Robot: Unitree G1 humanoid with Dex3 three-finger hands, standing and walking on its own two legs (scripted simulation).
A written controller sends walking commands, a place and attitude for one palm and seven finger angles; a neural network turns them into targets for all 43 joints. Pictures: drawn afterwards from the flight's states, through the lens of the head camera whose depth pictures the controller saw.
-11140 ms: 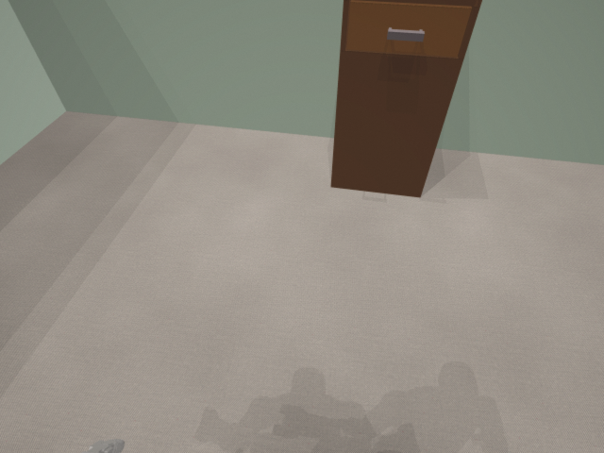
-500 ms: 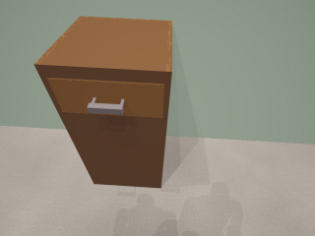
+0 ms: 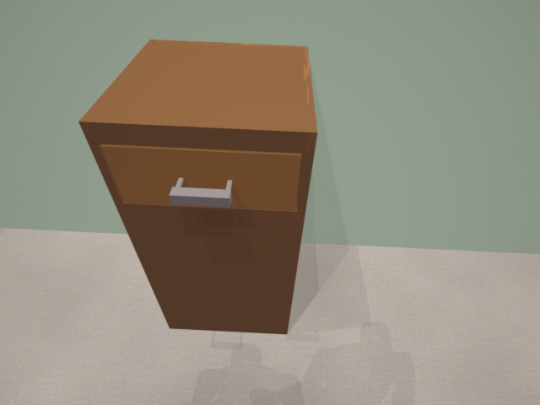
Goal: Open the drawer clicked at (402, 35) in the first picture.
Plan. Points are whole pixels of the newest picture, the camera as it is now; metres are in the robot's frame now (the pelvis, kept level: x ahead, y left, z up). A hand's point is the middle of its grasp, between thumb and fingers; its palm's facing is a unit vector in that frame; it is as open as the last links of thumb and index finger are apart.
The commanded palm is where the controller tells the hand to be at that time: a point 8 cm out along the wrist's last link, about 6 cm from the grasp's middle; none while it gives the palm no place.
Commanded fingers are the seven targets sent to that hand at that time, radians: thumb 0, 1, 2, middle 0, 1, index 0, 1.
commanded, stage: look again from close up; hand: left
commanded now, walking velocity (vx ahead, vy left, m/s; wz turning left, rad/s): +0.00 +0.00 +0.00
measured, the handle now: (203, 190) +0.53 +0.18 +0.00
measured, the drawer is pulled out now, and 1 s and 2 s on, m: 0.00 0.00 0.00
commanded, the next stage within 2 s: raise the hand with hooked fingers in 0.10 s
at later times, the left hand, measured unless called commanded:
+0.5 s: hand (136, 355) +0.20 +0.21 -0.02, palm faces +0.06 -0.34 -0.94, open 8.0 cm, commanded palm +0.13 +0.23 -0.02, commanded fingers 0.00 0.53 0.74 -0.23 -0.54 -0.23 -0.54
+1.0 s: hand (131, 330) +0.22 +0.22 +0.01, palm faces +0.00 -0.11 -0.99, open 10.8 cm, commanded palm +0.20 +0.23 +0.06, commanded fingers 0.00 -0.06 0.49 -0.27 -0.92 -0.27 -0.92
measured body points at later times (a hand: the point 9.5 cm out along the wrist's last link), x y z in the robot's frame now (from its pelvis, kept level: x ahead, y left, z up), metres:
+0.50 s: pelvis -0.03 +0.02 -0.03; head -0.03 -0.01 +0.42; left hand +0.19 +0.23 +0.03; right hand +0.17 -0.23 -0.11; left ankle -0.03 +0.07 -0.74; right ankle +0.02 -0.08 -0.74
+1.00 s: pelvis +0.01 -0.03 -0.02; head +0.03 -0.05 +0.43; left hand +0.22 +0.22 +0.06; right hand +0.23 -0.21 -0.12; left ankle -0.03 +0.07 -0.74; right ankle +0.02 -0.09 -0.74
